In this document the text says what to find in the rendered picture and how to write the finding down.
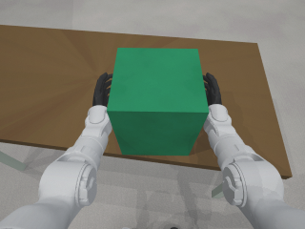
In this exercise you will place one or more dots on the left robot hand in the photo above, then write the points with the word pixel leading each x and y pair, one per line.
pixel 100 95

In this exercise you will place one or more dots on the right robot forearm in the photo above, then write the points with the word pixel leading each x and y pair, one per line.
pixel 224 140

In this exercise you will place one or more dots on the carton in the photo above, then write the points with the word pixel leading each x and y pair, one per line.
pixel 157 104

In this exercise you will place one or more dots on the right robot hand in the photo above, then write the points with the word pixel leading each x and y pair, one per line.
pixel 213 92

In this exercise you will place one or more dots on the robot left upper arm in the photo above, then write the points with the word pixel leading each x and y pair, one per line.
pixel 66 187

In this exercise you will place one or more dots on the robot right upper arm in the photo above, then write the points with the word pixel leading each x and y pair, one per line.
pixel 255 187

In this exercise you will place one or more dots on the left robot forearm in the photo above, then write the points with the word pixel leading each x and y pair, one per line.
pixel 93 141

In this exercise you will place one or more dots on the table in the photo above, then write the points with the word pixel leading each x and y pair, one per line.
pixel 48 78

